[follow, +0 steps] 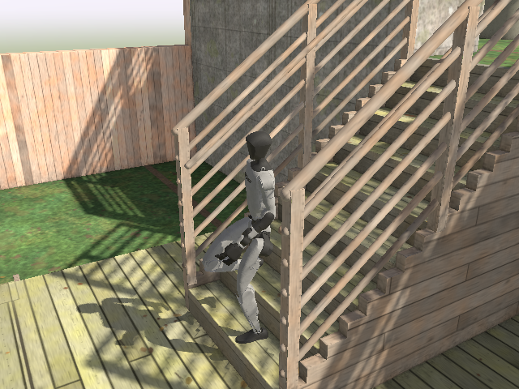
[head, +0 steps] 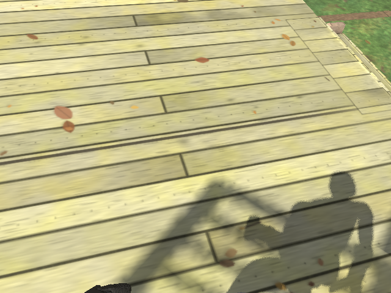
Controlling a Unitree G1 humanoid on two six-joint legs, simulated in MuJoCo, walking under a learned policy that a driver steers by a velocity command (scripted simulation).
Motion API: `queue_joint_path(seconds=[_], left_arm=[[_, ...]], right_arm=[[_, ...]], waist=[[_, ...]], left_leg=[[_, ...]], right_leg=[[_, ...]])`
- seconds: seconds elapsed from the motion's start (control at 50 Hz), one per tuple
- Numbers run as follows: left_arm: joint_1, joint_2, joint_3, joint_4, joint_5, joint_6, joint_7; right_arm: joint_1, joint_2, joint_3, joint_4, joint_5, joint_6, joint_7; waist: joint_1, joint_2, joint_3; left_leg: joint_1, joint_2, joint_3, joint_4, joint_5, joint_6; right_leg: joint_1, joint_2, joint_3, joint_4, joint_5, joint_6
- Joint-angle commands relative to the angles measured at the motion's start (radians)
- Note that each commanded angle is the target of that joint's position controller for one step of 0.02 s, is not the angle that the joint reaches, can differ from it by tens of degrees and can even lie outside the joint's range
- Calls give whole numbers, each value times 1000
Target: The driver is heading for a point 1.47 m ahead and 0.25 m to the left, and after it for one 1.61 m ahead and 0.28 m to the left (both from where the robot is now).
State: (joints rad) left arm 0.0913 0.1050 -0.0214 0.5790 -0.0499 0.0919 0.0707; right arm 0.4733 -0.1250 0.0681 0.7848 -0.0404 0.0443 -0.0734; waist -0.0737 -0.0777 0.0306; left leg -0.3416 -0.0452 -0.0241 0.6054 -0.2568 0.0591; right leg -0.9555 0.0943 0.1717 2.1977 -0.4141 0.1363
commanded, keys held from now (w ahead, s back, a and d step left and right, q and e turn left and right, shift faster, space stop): no key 0.30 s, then w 0.70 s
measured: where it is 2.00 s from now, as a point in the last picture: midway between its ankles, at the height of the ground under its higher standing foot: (196, 282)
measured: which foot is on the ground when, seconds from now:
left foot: down 0.00-0.76, up 0.78-1.00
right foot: up 0.00-0.20, down 0.22-0.50, up 0.52-0.74, down 0.76-1.00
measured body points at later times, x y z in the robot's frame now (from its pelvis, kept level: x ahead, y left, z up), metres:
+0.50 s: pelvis -0.02 -0.07 +0.04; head -0.01 -0.07 +0.49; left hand +0.09 +0.14 -0.08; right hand -0.02 -0.31 -0.10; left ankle +0.02 +0.02 -0.70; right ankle -0.06 -0.20 -0.54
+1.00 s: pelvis +0.06 -0.10 +0.05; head +0.07 -0.12 +0.50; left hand -0.02 +0.15 -0.07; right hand +0.26 -0.35 -0.04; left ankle +0.14 +0.05 -0.58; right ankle -0.06 -0.21 -0.53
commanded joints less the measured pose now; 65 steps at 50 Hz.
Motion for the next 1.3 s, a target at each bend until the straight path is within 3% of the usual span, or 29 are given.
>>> queue_joint_path(seconds=[0.02, 0.12, 0.22, 0.26, 0.28, 0.3, 0.38, 0.5, 0.56, 0.58, 0.62, 0.68, 0.72, 0.76, 0.78, 0.8, 0.82, 0.88, 0.92, 0.98, 1.02, 1.08, 1.1, 1.12, 1.16, 1.18, 1.2, 1.24, 1.3], left_arm=[[-85, 33, 12, -108, 0, -19, -13], [-150, 9, -25, -159, 0, -46, -33], [60, 19, -35, -79, 26, -34, -69], [54, 259, 29, -83, 41, -31, -61], [103, 175, 2, -56, 86, -60, -50], [58, 177, 5, -44, 79, -81, -47], [2, 90, 11, 30, 65, -55, -48], [-76, 42, -2, 10, -10, -60, -40], [-26, -7, 2, -21, -41, -62, -44], [27, -11, -21, -60, -47, -89, -31], [-53, 130, 10, -67, -2, -87, -1], [101, 70, -1, 13, 14, -76, -9], [216, 40, -16, 37, 22, -80, -22], [430, 96, 14, 147, 44, -89, -25], [649, 300, 77, 212, 17, -110, -26], [671, 407, 108, 231, 4, -176, -30], [573, 328, 90, 232, 3, -220, -31], [210, 132, 51, 204, 82, -144, -27], [79, 161, 45, 171, 83, -115, -52], [170, 179, 48, 197, 25, -121, -43], [238, 215, 73, 218, 34, -127, -35], [158, 268, 109, 210, 27, -137, -40], [60, 245, 108, 199, 32, -149, -22], [44, 139, 77, 143, 26, -164, -1], [209, 18, 41, 114, 11, -233, -32], [308, 53, 49, 164, 22, -235, -54], [226, 126, 63, 89, 17, -215, -47], [98, 167, 77, 121, 46, -171, -32], [-122, 244, 82, 69, 52, -196, -73]], right_arm=[[108, -135, -42, -33, 4, -8, -15], [48, -197, -74, -50, 10, -5, -27], [21, -290, -142, -21, 85, 51, 28], [9, -195, -134, -71, 75, 25, 60], [-159, -158, -135, -104, 84, 23, 60], [-161, -106, -128, -117, 89, 25, 56], [109, -87, -149, 43, 48, 29, 105], [327, -13, -113, 53, -1, 12, 92], [240, -196, -119, 18, 7, -23, 90], [119, -423, -188, 35, 70, -44, 69], [33, -222, -127, 25, 49, -60, 36], [-13, -234, -126, 15, 38, -44, 36], [-96, -242, -137, 7, 57, -36, 36], [-138, -241, -159, -6, 49, -36, 30], [-244, -190, -153, -90, 37, -67, 43], [-355, -135, -151, -171, 77, -132, 64], [-357, -81, -134, -148, 137, -170, 82], [-117, -126, -152, 8, 59, -94, 51], [-70, -118, -141, 27, 74, -33, 85], [-208, -99, -119, -78, 64, -12, 99], [-248, -139, -136, -88, 56, -24, 120], [154, -212, -184, 52, 42, -58, 124], [387, -192, -184, 137, 47, -69, 109], [264, -82, -124, 116, 75, -100, 109], [287, -54, -90, 151, 35, -149, 97], [179, -89, -103, 138, 46, -146, 113], [-90, -249, -136, 52, 20, -137, 86], [-198, -223, -122, 64, -16, -141, 60], [-53, -124, -96, 110, 86, -172, 13]], waist=[[-10, 203, -84], [-4, 183, -93], [78, 220, 4], [44, -235, 53], [118, -243, 183], [79, -295, 188], [-35, -75, -74], [-147, 47, -64], [-4, 265, 32], [78, 472, 155], [56, 245, 113], [115, 160, -28], [207, 199, -37], [273, 43, 63], [336, -332, 124], [307, -504, 169], [215, -292, 251], [-14, -55, 52], [-83, 61, -83], [-37, 84, 21], [12, 14, -3], [-186, 64, -120], [-323, 201, -44], [-224, 270, 119], [10, 134, -42], [103, 2, -109], [217, 33, -61], [181, -48, -20], [83, 27, 84]], left_leg=[[290, 265, -354, -145, 382, 248], [271, 306, -370, -162, 561, 244], [-119, 150, -159, -290, 458, 154], [-159, 6, -13, -74, -78, 50], [-204, -18, -71, 20, -206, 39], [-277, -43, -138, 35, -193, 54], [318, -48, 120, -94, 187, 17], [462, 39, 179, -100, -52, 119], [209, 319, -346, -347, -475, 219], [55, 509, -739, -552, -871, 329], [16, 455, -598, -462, -574, 215], [-169, 286, -280, -391, -353, 124], [-318, 189, -121, -336, -193, 91], [-350, 88, 5, 96, 301, 101], [-692, -18, -51, 528, 8, 99], [-918, -156, -352, 585, -450, 126], [-1056, -137, -522, 576, -337, 127], [-441, -84, -158, 551, 215, 46], [-144, -65, -76, 749, 520, -24], [-207, -23, -32, 580, 390, -59], [-164, -9, 46, 432, 319, -80], [482, -9, 165, 91, 364, -15], [656, 34, 111, -148, 421, 74], [558, 157, -135, -340, 368, 163], [702, 283, -334, 51, 791, 171], [574, 309, -362, 15, 578, 180], [241, 417, -518, -160, 272, 219], [-99, 381, -552, -148, 475, 280], [-17, 172, -300, -2, -16, 160]], right_leg=[[-150, -31, 29, -53, -22, 11], [-28, -149, 4, -191, -264, -25], [510, -92, -234, -815, -318, -205], [317, -256, 318, -1286, -2, -408], [231, -267, 401, -1515, -169, -384], [249, -266, 450, -1489, -163, -414], [69, -179, 47, -1189, -630, -260], [-20, -66, -120, -738, -575, -156], [-114, -14, -201, 104, -676, -180], [-227, -103, -100, 61, -571, -176], [-153, -162, -14, -26, -433, -132], [256, -134, -174, -196, -380, -127], [559, -123, -248, -469, -504, -157], [613, -23, -283, -914, -612, -220], [705, -223, 351, -1284, -374, -399], [708, -375, 991, -1722, -139, -519], [730, -417, 958, -1586, -11, -481], [220, -278, 307, -1154, 46, -312], [88, -291, 180, -1151, -46, -331], [157, -227, 132, -1144, -278, -292], [298, -209, 105, -1108, -228, -278], [112, -138, -40, -647, 328, -221], [-90, -56, -132, -176, 205, -189], [-264, -18, -165, 72, -216, -199], [-512, -50, 113, -138, -86, -264], [-422, -127, 81, -324, 65, -284], [-252, -234, 74, -761, 211, -204], [27, -232, 28, -768, 343, -85], [27, -238, 1, -1352, 906, -127]])
Velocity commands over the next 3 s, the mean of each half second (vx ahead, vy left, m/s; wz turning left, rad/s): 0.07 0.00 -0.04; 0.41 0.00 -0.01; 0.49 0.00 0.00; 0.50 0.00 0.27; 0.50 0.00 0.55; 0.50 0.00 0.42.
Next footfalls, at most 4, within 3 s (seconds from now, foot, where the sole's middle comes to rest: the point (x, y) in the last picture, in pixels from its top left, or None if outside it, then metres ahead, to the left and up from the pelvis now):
0.22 right None -0.02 -0.20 -0.58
0.76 right None -0.03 -0.21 -0.57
1.12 left None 0.12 0.03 -0.76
1.52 right None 0.49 -0.22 -0.95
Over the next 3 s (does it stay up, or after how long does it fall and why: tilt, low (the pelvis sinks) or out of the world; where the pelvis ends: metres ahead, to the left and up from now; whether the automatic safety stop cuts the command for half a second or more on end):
stays up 1.12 0.10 -0.19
